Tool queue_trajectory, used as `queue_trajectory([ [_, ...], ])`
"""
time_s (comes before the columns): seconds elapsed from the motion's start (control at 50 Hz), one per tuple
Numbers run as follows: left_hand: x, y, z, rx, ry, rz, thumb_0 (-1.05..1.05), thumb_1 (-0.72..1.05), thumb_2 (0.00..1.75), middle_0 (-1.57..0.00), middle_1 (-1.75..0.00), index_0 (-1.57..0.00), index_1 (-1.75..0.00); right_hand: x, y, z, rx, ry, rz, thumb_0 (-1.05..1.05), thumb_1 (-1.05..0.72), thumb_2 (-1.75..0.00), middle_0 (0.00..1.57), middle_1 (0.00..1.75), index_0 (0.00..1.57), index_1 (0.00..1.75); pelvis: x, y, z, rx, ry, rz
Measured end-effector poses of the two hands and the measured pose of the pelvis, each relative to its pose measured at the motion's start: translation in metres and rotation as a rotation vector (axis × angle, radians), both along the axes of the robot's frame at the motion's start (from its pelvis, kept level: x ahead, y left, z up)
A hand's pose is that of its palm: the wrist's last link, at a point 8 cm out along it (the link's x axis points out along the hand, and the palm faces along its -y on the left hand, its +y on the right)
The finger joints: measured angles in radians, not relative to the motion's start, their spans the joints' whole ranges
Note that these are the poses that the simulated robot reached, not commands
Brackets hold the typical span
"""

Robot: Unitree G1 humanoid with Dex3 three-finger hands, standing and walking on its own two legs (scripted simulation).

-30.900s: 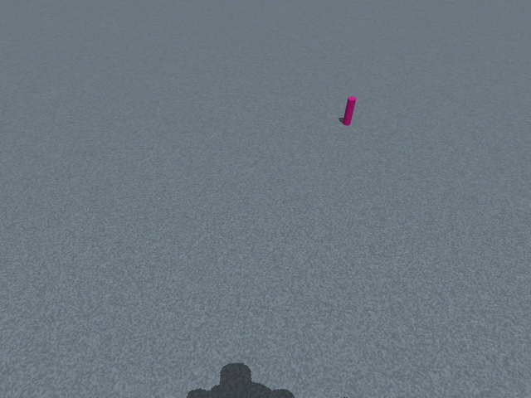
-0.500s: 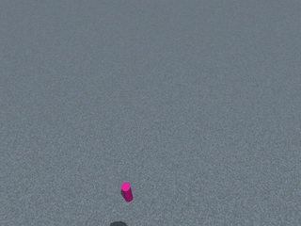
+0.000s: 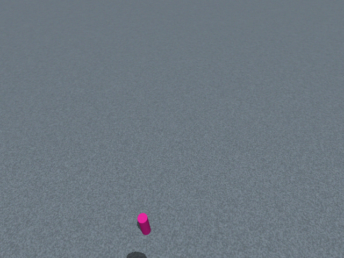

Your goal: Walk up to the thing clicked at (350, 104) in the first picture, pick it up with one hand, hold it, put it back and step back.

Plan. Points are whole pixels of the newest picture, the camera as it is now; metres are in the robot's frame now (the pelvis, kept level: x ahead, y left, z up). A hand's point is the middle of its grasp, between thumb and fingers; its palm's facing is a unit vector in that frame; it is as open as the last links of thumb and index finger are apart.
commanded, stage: stand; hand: left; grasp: from the side
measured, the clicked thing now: (144, 224) +0.44 +0.18 -0.69
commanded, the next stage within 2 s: step back in 0.40 s
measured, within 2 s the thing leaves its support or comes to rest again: neither
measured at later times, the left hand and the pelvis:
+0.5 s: hand out of the picture +0.07 +0.26 -0.16, palm faces +0.01 -0.93 -0.36, open 7.3 cm; pelvis -0.01 +0.00 -0.01, yaw +0 degrees
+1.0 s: hand out of the picture +0.05 +0.33 -0.19, palm faces -0.07 -0.94 -0.34, open 7.3 cm; pelvis -0.08 +0.08 -0.02, yaw -1 degrees
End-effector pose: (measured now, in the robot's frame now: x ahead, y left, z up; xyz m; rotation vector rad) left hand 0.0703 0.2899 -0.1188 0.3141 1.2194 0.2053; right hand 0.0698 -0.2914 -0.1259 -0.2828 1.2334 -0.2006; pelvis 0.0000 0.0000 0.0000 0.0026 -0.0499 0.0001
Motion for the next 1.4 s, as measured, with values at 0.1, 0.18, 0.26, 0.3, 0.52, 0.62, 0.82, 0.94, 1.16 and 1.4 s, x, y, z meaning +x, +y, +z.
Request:
queue_trajectory([
  [0.1,0.003,-0.002,-0.001,-0.004,-0.001,-0.002,0.01,0.91,0.90,-0.21,-0.30,-0.21,-0.30,0.002,-0.003,0.002,-0.006,-0.001,-0.002,0.00,-0.90,-0.90,0.20,0.30,0.20,0.30,0.002,-0.001,0.000,0.000,0.001,-0.001],
  [0.18,0.002,-0.002,-0.001,-0.006,0.002,-0.001,0.01,0.91,0.90,-0.21,-0.30,-0.21,-0.30,0.001,-0.005,0.002,-0.008,0.004,-0.004,0.00,-0.90,-0.90,0.20,0.30,0.20,0.30,0.002,-0.002,0.000,0.000,0.001,-0.001],
  [0.26,0.001,-0.002,-0.001,-0.003,0.008,-0.001,0.01,0.91,0.90,-0.21,-0.30,-0.21,-0.30,-0.001,-0.005,0.002,-0.007,0.010,-0.005,0.00,-0.90,-0.90,0.20,0.30,0.20,0.30,0.003,-0.003,0.001,0.000,0.001,-0.001],
  [0.3,0.000,-0.002,-0.001,-0.002,0.011,0.000,0.01,0.91,0.90,-0.21,-0.30,-0.21,-0.30,-0.002,-0.005,0.001,-0.005,0.014,-0.005,0.00,-0.90,-0.90,0.20,0.30,0.20,0.30,0.003,-0.003,0.001,0.000,0.001,-0.001],
  [0.52,-0.006,0.013,-0.004,0.018,0.011,0.026,0.01,0.90,0.90,-0.21,-0.30,-0.21,-0.30,-0.006,-0.011,-0.004,-0.016,0.017,-0.011,0.00,-0.90,-0.90,0.20,0.30,0.20,0.30,-0.015,0.001,-0.007,-0.017,0.010,0.008],
  [0.62,-0.001,0.036,-0.011,0.036,-0.001,-0.004,0.01,0.90,0.90,-0.21,-0.30,-0.21,-0.30,-0.022,-0.008,-0.001,-0.062,0.040,-0.016,0.00,-0.90,-0.90,0.20,0.30,0.20,0.30,-0.029,0.020,-0.014,-0.008,0.025,0.009],
  [0.82,0.018,0.071,-0.032,-0.007,-0.077,-0.033,0.01,0.91,0.90,-0.21,-0.30,-0.20,-0.30,-0.077,0.036,0.012,-0.129,0.118,-0.003,0.00,-0.90,-0.90,0.20,0.30,0.20,0.30,-0.057,0.061,-0.018,-0.041,0.039,0.030],
  [0.94,-0.008,0.077,-0.030,-0.019,-0.043,-0.056,0.01,0.91,0.90,-0.21,-0.30,-0.20,-0.30,-0.080,0.055,0.015,-0.129,0.054,-0.026,0.00,-0.90,-0.90,0.21,0.30,0.20,0.31,-0.069,0.074,-0.014,-0.029,0.043,-0.003],
  [1.16,-0.068,0.085,-0.017,0.053,-0.003,-0.077,0.01,0.91,0.90,-0.21,-0.30,-0.20,-0.30,-0.086,0.062,-0.015,-0.044,-0.091,-0.045,0.00,-0.90,-0.90,0.21,0.30,0.20,0.31,-0.106,0.076,-0.027,-0.010,-0.002,-0.050],
  [1.4,-0.117,0.088,0.003,0.055,-0.109,-0.049,0.01,0.90,0.90,-0.21,-0.30,-0.21,-0.30,-0.138,0.054,0.000,-0.070,-0.041,0.029,0.00,-0.90,-0.90,0.21,0.30,0.20,0.30,-0.160,0.077,-0.016,0.028,0.030,-0.022],
])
